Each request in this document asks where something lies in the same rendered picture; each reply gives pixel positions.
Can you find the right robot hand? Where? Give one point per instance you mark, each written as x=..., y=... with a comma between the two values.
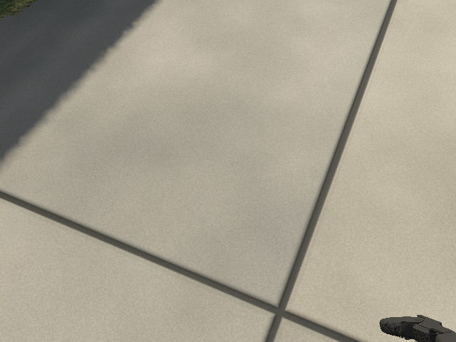
x=421, y=329

